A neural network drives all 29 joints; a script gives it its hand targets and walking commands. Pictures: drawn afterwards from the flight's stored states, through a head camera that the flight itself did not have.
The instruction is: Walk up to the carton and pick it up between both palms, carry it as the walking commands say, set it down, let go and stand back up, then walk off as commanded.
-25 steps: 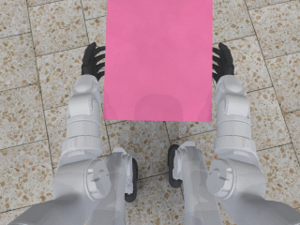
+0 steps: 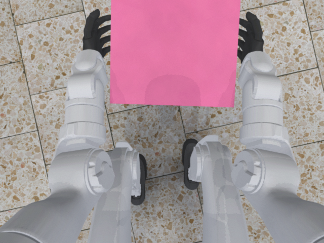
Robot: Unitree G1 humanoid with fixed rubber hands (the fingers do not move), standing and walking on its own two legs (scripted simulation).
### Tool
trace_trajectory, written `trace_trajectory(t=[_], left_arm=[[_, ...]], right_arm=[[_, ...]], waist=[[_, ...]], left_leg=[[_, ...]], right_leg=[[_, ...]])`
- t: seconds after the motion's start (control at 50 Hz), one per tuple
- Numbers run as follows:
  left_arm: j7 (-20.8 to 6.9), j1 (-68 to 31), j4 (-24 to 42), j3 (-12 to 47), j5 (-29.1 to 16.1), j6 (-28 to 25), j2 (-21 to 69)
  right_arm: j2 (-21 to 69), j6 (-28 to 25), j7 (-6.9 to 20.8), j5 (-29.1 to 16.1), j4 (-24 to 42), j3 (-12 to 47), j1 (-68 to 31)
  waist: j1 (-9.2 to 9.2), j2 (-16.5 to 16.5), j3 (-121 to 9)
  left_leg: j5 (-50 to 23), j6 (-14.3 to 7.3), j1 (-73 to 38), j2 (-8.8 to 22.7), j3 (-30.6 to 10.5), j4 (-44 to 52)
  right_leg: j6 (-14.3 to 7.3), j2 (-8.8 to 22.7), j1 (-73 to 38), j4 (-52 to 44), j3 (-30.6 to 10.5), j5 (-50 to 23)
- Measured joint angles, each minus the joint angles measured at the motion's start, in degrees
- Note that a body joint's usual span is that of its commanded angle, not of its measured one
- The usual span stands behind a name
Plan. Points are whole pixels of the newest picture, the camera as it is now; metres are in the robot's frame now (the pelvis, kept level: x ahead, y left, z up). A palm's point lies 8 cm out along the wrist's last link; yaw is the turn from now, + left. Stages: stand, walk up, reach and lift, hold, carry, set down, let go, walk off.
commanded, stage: set down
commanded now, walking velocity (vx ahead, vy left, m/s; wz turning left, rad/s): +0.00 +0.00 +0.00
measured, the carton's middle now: (171, 47) +0.54 -0.05 -0.18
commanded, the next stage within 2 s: none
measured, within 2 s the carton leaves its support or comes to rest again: neither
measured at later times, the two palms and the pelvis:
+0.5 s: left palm (107, 54) +0.53 +0.12 -0.18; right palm (235, 56) +0.51 -0.22 -0.19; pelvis -0.01 +0.00 -0.06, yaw +1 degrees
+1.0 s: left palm (114, 58) +0.55 +0.12 -0.26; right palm (227, 55) +0.53 -0.22 -0.25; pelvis -0.01 +0.00 -0.11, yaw +0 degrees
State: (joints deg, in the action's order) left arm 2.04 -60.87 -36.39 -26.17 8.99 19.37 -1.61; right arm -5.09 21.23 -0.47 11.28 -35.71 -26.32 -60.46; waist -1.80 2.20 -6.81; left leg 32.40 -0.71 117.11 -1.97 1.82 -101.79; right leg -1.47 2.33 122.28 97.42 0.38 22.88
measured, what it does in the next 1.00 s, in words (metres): lowers itself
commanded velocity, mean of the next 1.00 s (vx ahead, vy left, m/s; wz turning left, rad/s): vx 0.00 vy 0.00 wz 0.00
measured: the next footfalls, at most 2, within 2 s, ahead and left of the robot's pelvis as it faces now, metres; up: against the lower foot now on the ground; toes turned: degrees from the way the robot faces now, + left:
none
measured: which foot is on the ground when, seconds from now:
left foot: down 0.00-1.00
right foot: down 0.00-1.00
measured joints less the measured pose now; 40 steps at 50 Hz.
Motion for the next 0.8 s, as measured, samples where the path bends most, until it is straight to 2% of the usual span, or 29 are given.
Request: trace_trajectory(t=[0.38, 0.8], left_arm=[[1.4, -7.3, -3.7, 2.1, -3.0, -1.2, -3.9], [4.0, -15.2, -9.6, 7.7, -8.4, -4.2, -8.7]], right_arm=[[-4.3, -1.3, -2.0, -4.1, -4.4, 3.3, -7.0], [-11.5, -4.6, -3.2, -10.9, -13.5, 9.5, -16.4]], waist=[[-0.26, 0.2, 6.2], [-0.69, 0.1, 17.2]], left_leg=[[1.4, 0.7, 7.7, -0.4, -0.4, -9.3], [3.7, 0.2, 11.8, -0.8, 0.0, -19.6]], right_leg=[[-0.7, 0.3, 7.9, 9.0, 0.3, 0.9], [-0.1, 0.5, 12.1, 18.7, -0.1, 2.5]])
